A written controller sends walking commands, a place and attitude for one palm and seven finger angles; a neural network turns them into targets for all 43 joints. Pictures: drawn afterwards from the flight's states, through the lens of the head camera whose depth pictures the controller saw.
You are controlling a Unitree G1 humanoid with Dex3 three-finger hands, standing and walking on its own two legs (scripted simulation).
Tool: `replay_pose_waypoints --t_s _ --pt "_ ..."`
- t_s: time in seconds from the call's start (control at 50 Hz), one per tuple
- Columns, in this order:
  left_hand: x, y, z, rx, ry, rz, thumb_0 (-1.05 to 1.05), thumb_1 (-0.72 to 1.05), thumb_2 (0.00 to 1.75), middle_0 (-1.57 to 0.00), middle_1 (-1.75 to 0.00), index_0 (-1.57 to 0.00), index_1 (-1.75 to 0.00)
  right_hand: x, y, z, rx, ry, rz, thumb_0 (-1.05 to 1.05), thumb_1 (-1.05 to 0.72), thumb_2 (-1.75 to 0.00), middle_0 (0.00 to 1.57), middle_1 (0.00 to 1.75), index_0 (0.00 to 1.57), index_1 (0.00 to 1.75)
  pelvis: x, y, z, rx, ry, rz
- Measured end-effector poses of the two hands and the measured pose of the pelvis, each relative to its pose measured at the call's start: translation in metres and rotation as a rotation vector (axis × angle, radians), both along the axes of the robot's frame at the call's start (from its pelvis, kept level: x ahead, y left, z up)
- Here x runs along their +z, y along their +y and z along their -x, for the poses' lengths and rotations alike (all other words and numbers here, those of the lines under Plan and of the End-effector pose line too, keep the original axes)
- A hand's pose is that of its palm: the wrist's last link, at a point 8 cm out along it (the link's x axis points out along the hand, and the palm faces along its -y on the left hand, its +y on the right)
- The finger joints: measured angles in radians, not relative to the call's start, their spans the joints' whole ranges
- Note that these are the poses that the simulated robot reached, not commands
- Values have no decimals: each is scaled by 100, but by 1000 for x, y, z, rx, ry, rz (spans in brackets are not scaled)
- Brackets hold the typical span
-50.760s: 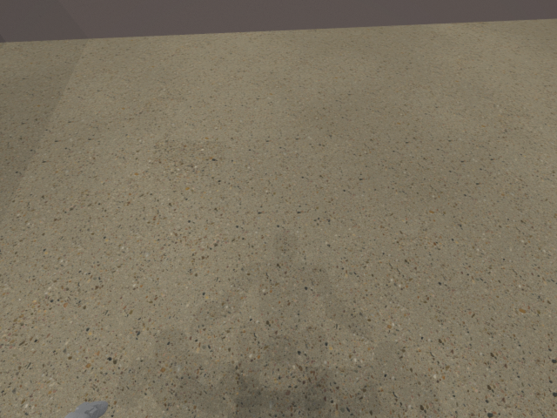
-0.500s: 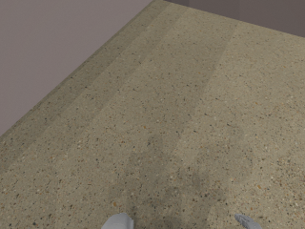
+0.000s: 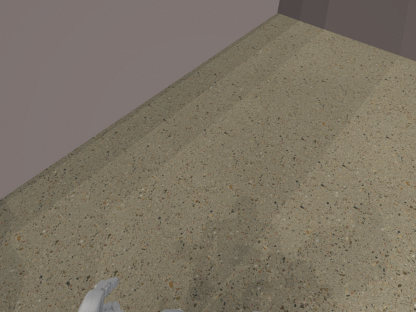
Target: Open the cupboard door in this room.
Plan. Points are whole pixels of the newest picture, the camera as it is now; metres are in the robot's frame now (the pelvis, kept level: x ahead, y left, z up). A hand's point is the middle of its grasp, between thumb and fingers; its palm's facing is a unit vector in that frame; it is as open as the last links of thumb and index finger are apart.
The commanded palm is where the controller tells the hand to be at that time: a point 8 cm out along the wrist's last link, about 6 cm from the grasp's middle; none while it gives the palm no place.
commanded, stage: turn to face it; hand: left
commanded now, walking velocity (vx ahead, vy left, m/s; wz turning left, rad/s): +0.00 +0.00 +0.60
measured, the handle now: out of the picture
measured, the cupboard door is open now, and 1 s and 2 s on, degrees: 40 40 40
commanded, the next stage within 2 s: none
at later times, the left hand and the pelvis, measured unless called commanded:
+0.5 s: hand out of the picture +0.00 +0.25 -0.17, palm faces +0.35 -0.90 -0.27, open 7.4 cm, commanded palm none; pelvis +0.02 +0.02 +0.00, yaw +19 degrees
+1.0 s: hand out of the picture +0.04 +0.18 -0.14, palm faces +0.59 -0.76 -0.27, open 7.3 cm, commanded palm none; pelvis +0.08 -0.02 +0.02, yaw +38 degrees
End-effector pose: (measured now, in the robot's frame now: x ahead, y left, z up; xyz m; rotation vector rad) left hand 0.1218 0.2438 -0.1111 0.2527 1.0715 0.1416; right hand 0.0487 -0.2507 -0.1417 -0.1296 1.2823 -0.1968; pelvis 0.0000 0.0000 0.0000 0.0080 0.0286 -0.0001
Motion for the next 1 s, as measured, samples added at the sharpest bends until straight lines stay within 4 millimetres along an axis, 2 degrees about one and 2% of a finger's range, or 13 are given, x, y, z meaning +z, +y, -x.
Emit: replay_pose_waypoints --t_s 0.1,0.22,0.32,0.38,0.44,0.5,0.6,0.68,0.78,0.88,1.0 --pt "6 -15 20 65 31 8 0 90 90 -20 -30 -20 -30 3 -14 -10 45 54 -5 1 -91 -90 21 30 20 30 9 -9 -4 77 -11 -15" --pt "1 -19 53 174 84 45 0 90 90 -20 -30 -21 -30 15 -10 -40 145 76 1 1 -91 -90 20 30 19 30 16 -13 -12 173 0 -32" --pt "-13 2 93 286 133 57 0 91 90 -20 -30 -21 -30 19 15 -86 265 33 23 1 -91 -90 20 30 19 30 11 -2 -15 245 4 -25" --pt "-30 22 121 353 174 66 0 91 90 -20 -30 -21 -30 17 35 -117 335 -43 44 1 -91 -90 20 30 19 30 -2 12 -17 282 8 -1" --pt "-36 38 140 406 233 53 0 91 90 -20 -30 -20 -30 22 51 -137 380 -95 58 1 -91 -90 20 30 19 30 -4 18 -19 305 8 -3" --pt "-27 47 142 447 237 46 0 91 90 -20 -30 -20 -30 28 62 -147 417 -103 65 0 -91 -90 20 30 20 30 3 20 -24 335 15 6" --pt "-11 51 126 481 172 31 0 91 90 -19 -30 -20 -30 30 68 -156 466 -77 49 0 -91 -90 21 30 20 30 12 18 -33 381 15 12" --pt "-3 43 105 496 117 19 0 91 90 -19 -30 -20 -30 21 62 -163 489 -42 28 0 -91 -90 21 30 20 30 11 9 -44 426 14 8" --pt "1 21 85 519 50 -13 0 91 90 -20 -30 -20 -30 -2 48 -182 509 -6 -4 1 -90 -90 21 30 20 30 1 -9 -61 489 10 -7" --pt "9 -9 96 583 77 3 0 90 90 -20 -30 -20 -30 1 46 -208 562 22 -12 1 -91 -90 21 30 20 30 10 -17 -71 561 3 -33" --pt "8 -33 120 699 118 42 0 91 90 -20 -30 -21 -30 12 66 -239 666 25 -19 1 -91 -90 20 30 19 30 18 -20 -84 658 11 -53"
